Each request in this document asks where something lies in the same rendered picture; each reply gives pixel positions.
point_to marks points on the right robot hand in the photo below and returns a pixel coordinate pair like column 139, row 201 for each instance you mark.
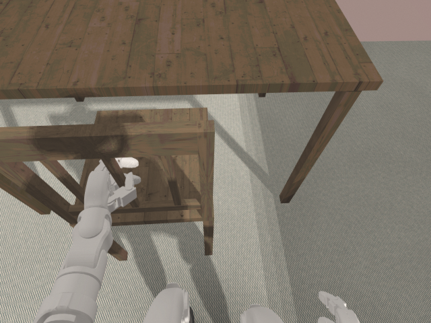
column 338, row 308

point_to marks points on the robot left forearm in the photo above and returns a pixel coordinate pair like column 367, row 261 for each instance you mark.
column 74, row 294

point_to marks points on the robot thigh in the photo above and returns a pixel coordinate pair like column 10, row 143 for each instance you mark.
column 170, row 306
column 259, row 315

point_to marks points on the robot left thigh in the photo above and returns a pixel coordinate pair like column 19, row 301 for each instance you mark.
column 170, row 306

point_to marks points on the robot right thigh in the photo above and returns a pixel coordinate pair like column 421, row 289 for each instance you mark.
column 259, row 315

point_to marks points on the chair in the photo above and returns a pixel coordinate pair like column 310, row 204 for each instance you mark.
column 174, row 148

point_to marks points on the table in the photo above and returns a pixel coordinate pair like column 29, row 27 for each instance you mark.
column 110, row 48

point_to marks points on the left robot hand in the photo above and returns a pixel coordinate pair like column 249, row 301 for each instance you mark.
column 101, row 185

